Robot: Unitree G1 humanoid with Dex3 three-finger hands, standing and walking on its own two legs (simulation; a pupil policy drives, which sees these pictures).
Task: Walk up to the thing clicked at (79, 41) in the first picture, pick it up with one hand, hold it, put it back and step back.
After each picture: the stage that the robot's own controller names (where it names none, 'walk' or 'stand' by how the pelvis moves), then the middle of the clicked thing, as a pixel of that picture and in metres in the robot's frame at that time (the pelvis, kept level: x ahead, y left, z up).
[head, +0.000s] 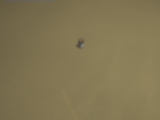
stand; (81, 43) +1.44 +0.06 -0.72
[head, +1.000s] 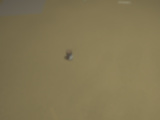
walk; (69, 55) +1.31 +0.27 -0.71
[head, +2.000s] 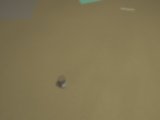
walk; (61, 82) +0.85 +0.27 -0.71
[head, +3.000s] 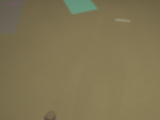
walk; (51, 118) +0.52 +0.27 -0.70
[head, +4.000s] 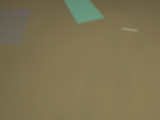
stand; out of the picture +0.41 +0.25 -0.72
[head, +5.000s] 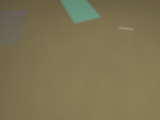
stand; out of the picture +0.41 +0.27 -0.72
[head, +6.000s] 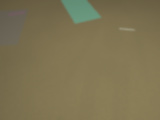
stand; out of the picture +0.40 +0.27 -0.73
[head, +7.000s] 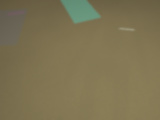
stand; out of the picture +0.39 +0.27 -0.73
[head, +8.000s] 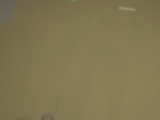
go down; out of the picture +0.42 +0.26 -0.70
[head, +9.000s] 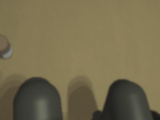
go down; (2, 47) +0.46 +0.34 -0.28
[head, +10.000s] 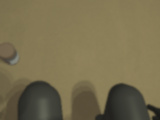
close in; (9, 54) +0.45 +0.34 -0.30
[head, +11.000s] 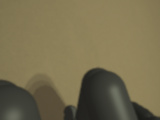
close in; out of the picture +0.41 +0.38 -0.22
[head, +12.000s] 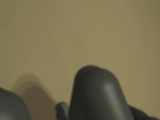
close; out of the picture +0.40 +0.38 -0.22
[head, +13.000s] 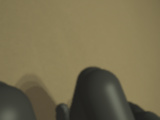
lift; out of the picture +0.37 +0.36 -0.22
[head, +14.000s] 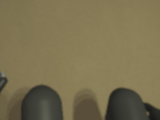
lift; out of the picture +0.32 +0.32 -0.06
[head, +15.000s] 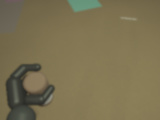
hold; (39, 90) +0.33 +0.17 +0.05
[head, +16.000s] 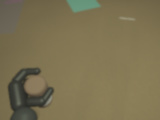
hold; (39, 92) +0.34 +0.18 +0.02
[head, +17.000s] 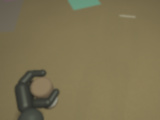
crouch; (45, 94) +0.33 +0.16 +0.00
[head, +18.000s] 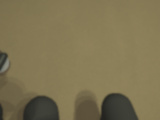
crouch; out of the picture +0.42 +0.30 -0.09
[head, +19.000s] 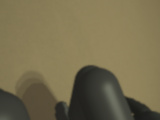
lower; out of the picture +0.39 +0.38 -0.23
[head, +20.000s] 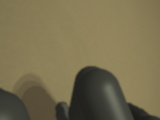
lower; out of the picture +0.38 +0.38 -0.22
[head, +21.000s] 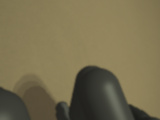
lower; out of the picture +0.38 +0.38 -0.22
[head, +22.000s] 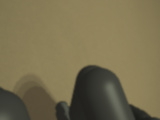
lower; out of the picture +0.39 +0.38 -0.22
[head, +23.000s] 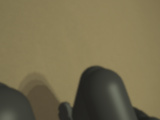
loosen; out of the picture +0.38 +0.38 -0.22
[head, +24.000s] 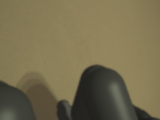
rise; out of the picture +0.38 +0.37 -0.22
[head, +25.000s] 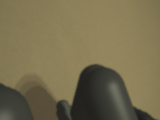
rise; out of the picture +0.38 +0.38 -0.22
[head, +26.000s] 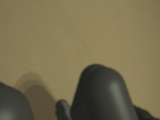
stand; out of the picture +0.38 +0.38 -0.22
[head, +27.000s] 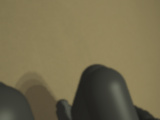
stand; out of the picture +0.37 +0.38 -0.22
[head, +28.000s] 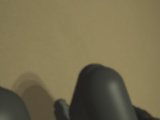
stand; out of the picture +0.37 +0.38 -0.22
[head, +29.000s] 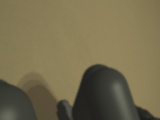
stand; out of the picture +0.38 +0.38 -0.21
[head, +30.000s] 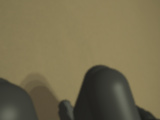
stand; out of the picture +0.38 +0.38 -0.22
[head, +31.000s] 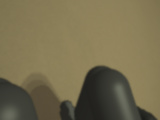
stand; out of the picture +0.38 +0.38 -0.22
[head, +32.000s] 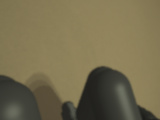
stand; out of the picture +0.38 +0.37 -0.22
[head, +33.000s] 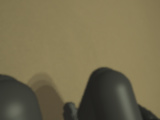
stand; out of the picture +0.38 +0.37 -0.22
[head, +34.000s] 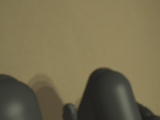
stand; out of the picture +0.38 +0.37 -0.22
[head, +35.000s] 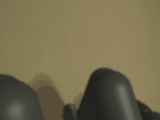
stand; out of the picture +0.38 +0.37 -0.22
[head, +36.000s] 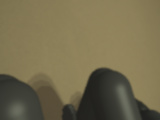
stand; out of the picture +0.38 +0.37 -0.22
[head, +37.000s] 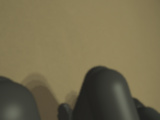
withdraw; out of the picture +0.37 +0.37 -0.22
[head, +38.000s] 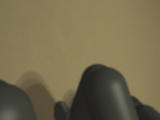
withdraw; out of the picture +0.37 +0.38 -0.21
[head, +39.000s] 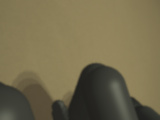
withdraw; out of the picture +0.37 +0.38 -0.21
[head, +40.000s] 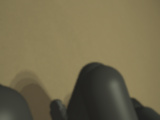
withdraw; out of the picture +0.37 +0.38 -0.21
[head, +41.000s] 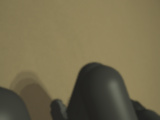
withdraw; out of the picture +0.37 +0.39 -0.21
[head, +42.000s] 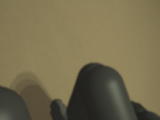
withdraw; out of the picture +0.37 +0.39 -0.21
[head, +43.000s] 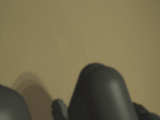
withdraw; out of the picture +0.37 +0.39 -0.21
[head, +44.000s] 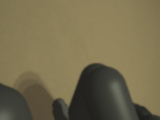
rise; out of the picture +0.37 +0.39 -0.22
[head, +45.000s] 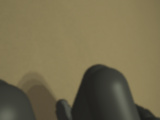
stand; out of the picture +0.37 +0.38 -0.22
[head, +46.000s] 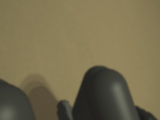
stand; out of the picture +0.37 +0.38 -0.22
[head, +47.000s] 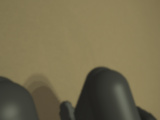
stand; out of the picture +0.38 +0.38 -0.23
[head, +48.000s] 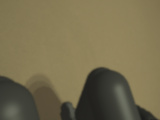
stand; out of the picture +0.38 +0.38 -0.23
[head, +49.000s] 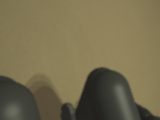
stand; out of the picture +0.37 +0.38 -0.22
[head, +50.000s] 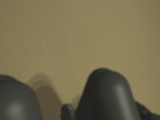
stand; out of the picture +0.37 +0.37 -0.23
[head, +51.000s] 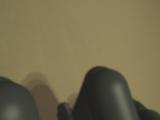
withdraw; out of the picture +0.37 +0.38 -0.22
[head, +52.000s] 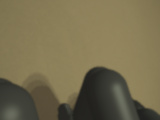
withdraw; out of the picture +0.37 +0.38 -0.22
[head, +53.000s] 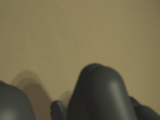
withdraw; out of the picture +0.37 +0.38 -0.22
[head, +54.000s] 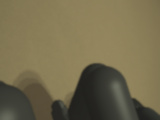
withdraw; out of the picture +0.37 +0.38 -0.21
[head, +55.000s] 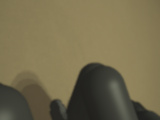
withdraw; out of the picture +0.37 +0.39 -0.21
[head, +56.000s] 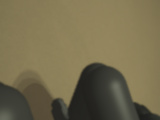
rise; out of the picture +0.37 +0.40 -0.22
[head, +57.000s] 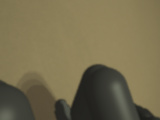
rise; out of the picture +0.37 +0.39 -0.22
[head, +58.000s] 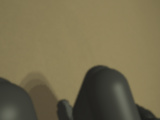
stand; out of the picture +0.37 +0.38 -0.22
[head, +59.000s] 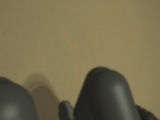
stand; out of the picture +0.38 +0.38 -0.23
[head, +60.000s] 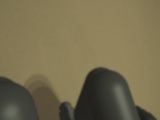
stand; out of the picture +0.37 +0.38 -0.23
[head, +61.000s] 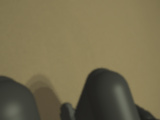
stand; out of the picture +0.37 +0.38 -0.23
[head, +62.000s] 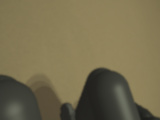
stand; out of the picture +0.38 +0.38 -0.23
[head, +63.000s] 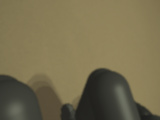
stand; out of the picture +0.38 +0.38 -0.23
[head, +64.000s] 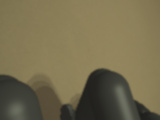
stand; out of the picture +0.38 +0.38 -0.23
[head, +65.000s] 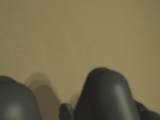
stand; out of the picture +0.38 +0.37 -0.22
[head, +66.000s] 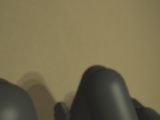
withdraw; out of the picture +0.37 +0.38 -0.22
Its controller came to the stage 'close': yes
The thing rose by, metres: 0.71
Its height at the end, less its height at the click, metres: +0.00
